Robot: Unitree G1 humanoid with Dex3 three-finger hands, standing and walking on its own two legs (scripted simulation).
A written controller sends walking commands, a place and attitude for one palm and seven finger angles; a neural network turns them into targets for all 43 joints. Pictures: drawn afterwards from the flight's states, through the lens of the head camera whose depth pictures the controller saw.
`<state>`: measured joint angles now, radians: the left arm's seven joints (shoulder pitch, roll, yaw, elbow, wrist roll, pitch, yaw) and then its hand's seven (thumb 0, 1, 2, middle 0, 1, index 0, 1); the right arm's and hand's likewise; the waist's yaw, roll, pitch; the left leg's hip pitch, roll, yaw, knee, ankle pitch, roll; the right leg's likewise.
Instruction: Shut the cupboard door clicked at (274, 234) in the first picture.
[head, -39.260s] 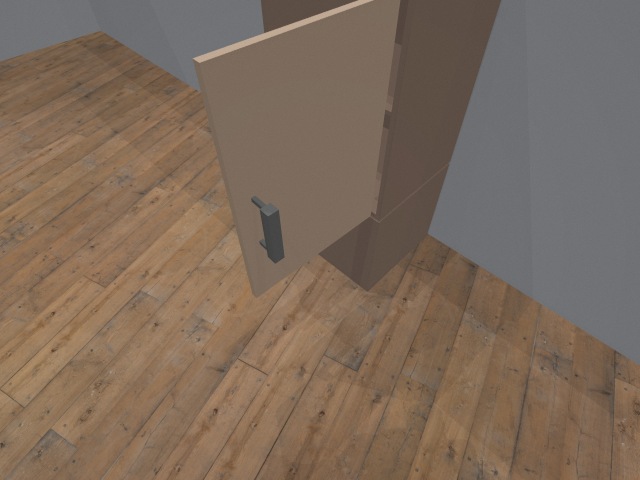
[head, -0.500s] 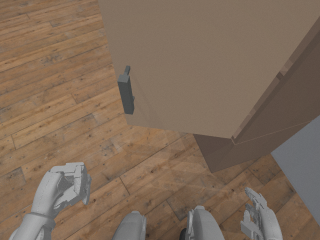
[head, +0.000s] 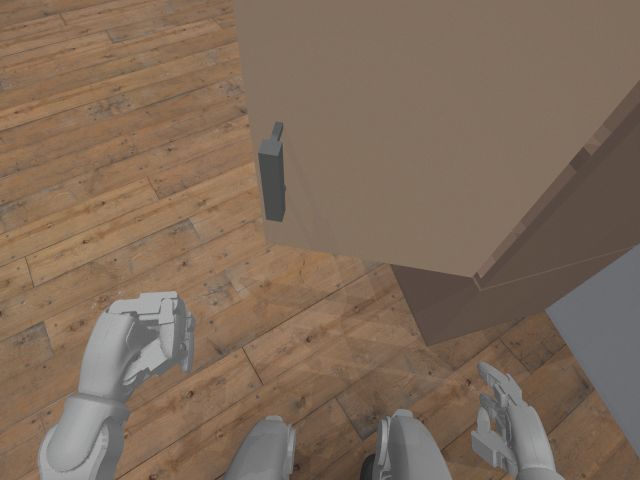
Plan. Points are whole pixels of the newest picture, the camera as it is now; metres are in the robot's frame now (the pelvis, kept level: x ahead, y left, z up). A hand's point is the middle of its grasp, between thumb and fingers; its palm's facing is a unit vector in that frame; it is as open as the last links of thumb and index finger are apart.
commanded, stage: bring the fist close to the handle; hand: left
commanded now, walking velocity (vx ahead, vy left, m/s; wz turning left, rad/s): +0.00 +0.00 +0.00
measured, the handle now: (276, 173) +0.51 +0.11 +0.03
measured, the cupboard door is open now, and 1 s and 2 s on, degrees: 64 64 53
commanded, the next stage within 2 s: push the door shut along its arc in 1.20 s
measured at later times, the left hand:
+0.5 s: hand (266, 277) +0.34 +0.10 +0.04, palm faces -0.18 -0.98 -0.02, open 3.2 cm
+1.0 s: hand (288, 221) +0.43 +0.08 +0.03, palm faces -0.09 -0.99 -0.04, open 3.1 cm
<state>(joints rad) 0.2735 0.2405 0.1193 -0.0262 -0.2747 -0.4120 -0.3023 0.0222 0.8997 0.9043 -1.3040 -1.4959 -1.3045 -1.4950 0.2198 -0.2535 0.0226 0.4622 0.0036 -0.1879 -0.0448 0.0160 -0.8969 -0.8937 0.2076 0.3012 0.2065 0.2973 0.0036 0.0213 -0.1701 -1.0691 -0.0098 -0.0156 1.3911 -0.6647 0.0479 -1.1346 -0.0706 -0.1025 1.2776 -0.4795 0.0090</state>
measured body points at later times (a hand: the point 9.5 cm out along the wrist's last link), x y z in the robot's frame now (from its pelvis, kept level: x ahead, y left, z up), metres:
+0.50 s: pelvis +0.00 -0.01 +0.01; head +0.11 -0.01 +0.44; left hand +0.35 +0.15 +0.04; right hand +0.15 -0.26 -0.09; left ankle +0.00 +0.08 -0.61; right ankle +0.07 -0.14 -0.61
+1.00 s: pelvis +0.00 -0.03 +0.00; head +0.13 -0.04 +0.44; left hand +0.43 +0.14 +0.04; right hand +0.09 -0.29 -0.12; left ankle +0.00 +0.08 -0.61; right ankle +0.07 -0.14 -0.61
